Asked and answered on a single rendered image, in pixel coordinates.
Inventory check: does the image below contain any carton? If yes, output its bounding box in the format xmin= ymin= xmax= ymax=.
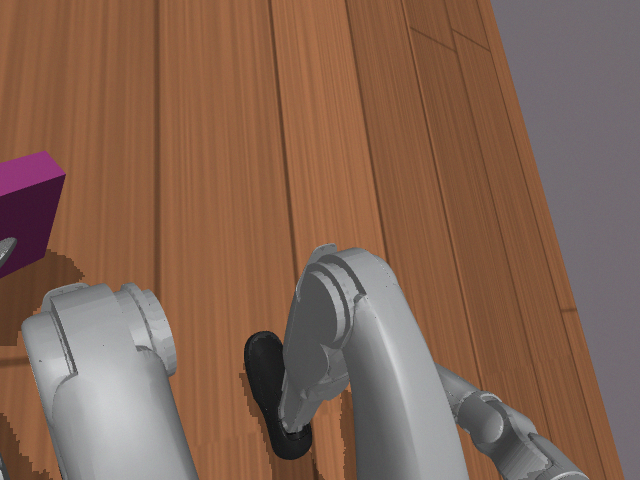
xmin=0 ymin=151 xmax=66 ymax=278

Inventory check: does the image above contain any left robot hand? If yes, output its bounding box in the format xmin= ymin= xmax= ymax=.
xmin=0 ymin=237 xmax=17 ymax=268

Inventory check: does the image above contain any right robot foot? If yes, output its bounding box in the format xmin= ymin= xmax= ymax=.
xmin=244 ymin=331 xmax=312 ymax=460

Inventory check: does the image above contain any right robot hand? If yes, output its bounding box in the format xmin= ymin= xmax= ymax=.
xmin=434 ymin=362 xmax=481 ymax=424

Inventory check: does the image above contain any right robot arm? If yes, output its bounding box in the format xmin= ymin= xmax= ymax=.
xmin=457 ymin=391 xmax=589 ymax=480

